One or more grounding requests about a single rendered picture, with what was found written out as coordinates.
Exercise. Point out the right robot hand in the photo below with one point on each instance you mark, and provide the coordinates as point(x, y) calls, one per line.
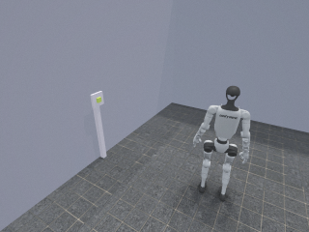
point(244, 156)

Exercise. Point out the robot right upper arm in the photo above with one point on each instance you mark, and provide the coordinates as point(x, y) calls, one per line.
point(245, 115)

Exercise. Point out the button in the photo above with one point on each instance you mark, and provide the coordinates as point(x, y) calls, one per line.
point(98, 99)

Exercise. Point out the left robot forearm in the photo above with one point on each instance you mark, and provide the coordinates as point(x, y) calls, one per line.
point(200, 132)

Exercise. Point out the right robot shin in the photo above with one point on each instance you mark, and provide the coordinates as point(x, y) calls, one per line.
point(225, 179)

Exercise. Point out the left robot hand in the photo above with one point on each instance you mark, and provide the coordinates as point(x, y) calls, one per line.
point(196, 141)

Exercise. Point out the panel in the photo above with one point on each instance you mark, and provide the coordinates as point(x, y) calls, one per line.
point(97, 115)

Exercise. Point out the right robot forearm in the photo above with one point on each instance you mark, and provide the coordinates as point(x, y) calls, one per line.
point(246, 144)

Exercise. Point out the robot left upper arm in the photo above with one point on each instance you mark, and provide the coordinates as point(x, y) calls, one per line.
point(211, 110)

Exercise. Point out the right robot foot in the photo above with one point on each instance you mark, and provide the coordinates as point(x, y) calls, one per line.
point(222, 196)

